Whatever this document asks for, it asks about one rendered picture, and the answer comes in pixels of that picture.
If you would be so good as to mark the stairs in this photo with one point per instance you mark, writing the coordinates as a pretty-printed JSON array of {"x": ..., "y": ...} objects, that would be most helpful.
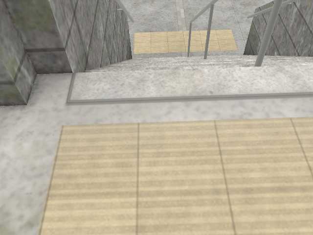
[{"x": 198, "y": 62}]

